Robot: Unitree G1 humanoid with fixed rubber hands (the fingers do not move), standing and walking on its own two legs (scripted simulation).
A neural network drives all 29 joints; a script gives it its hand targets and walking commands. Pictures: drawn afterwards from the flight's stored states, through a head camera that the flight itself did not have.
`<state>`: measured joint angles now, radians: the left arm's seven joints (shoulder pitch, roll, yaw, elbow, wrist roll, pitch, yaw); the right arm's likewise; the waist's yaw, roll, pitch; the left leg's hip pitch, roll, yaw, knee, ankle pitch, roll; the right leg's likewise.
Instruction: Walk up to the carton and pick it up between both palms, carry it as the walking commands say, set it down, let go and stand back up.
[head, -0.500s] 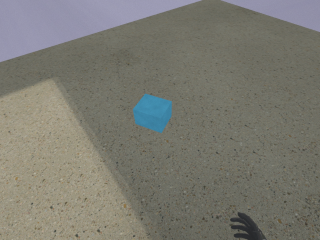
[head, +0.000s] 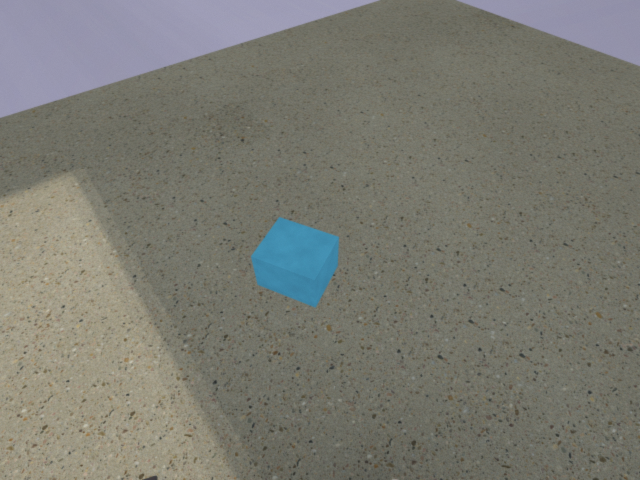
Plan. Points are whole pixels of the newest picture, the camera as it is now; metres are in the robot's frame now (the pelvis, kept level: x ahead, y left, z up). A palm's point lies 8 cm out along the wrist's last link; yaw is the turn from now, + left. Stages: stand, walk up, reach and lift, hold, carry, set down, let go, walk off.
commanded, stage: walk up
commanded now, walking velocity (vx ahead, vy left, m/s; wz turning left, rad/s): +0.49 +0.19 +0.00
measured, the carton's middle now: (297, 261) +0.96 +0.10 -0.68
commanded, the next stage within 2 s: none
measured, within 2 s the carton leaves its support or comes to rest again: neither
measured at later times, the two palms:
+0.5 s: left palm (121, 446) +0.21 +0.29 -0.13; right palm (454, 327) +0.39 -0.21 -0.11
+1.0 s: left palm (176, 290) +0.46 +0.27 -0.12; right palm (457, 315) +0.42 -0.23 -0.14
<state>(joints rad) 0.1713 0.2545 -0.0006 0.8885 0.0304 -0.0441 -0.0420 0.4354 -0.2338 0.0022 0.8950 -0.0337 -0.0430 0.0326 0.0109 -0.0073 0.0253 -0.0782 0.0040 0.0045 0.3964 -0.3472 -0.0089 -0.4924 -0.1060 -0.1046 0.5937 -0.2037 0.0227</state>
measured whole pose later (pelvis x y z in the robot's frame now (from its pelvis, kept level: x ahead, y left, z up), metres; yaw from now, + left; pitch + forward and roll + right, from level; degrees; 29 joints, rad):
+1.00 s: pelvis +0.40 +0.02 +0.00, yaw +0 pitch +0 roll +2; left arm 0.20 0.24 0.00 0.95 0.03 -0.02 0.00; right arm 0.34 -0.24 0.00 0.91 -0.03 -0.02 0.02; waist 0.01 0.00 0.03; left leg -0.21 0.00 0.01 0.60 -0.38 0.00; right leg -0.35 -0.11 -0.13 0.55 -0.18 0.01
